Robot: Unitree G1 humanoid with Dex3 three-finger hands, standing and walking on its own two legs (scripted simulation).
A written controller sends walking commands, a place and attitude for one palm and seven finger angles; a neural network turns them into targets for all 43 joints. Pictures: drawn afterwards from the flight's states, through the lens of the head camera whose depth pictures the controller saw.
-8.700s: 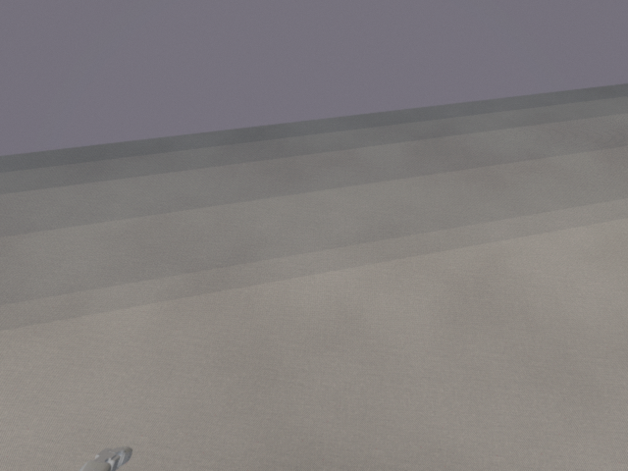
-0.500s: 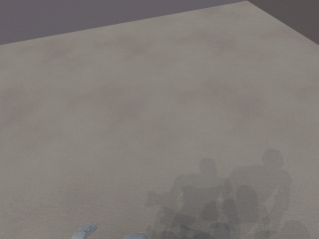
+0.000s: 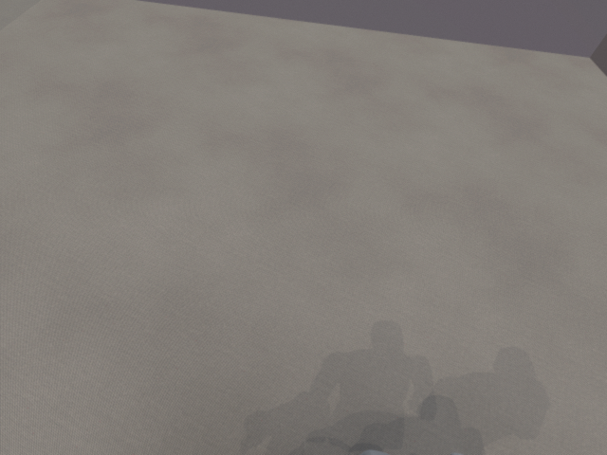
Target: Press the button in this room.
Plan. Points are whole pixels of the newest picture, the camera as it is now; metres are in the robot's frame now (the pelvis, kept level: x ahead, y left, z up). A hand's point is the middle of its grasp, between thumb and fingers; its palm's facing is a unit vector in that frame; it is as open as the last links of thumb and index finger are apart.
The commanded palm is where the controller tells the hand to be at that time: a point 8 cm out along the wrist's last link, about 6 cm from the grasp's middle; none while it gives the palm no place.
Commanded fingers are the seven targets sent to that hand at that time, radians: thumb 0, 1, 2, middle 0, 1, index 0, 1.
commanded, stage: turn or walk to find it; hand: left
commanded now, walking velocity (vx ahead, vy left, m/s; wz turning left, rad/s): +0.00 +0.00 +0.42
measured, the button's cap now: out of the picture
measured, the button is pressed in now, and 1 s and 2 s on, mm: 0 0 0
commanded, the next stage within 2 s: none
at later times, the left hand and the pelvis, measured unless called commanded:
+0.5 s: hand out of the picture +0.06 +0.17 -0.14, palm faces +0.17 -0.95 -0.28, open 7.4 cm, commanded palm none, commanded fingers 0.00 0.90 0.90 -0.20 -0.30 -0.20 -0.30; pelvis -0.04 -0.04 +0.00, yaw +11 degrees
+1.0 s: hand out of the picture -0.16 +0.17 -0.19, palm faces +0.48 -0.84 -0.25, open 7.4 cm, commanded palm none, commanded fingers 0.00 0.90 0.90 -0.20 -0.30 -0.20 -0.30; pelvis -0.08 -0.03 -0.01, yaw +26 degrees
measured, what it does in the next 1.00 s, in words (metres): steps on the spot, turning left: right foot, then left foot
